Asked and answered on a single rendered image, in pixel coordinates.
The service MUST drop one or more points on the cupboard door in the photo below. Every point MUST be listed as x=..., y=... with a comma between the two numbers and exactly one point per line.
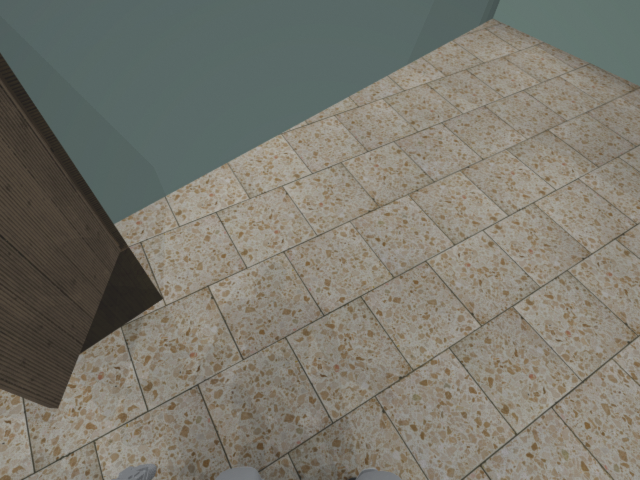
x=56, y=258

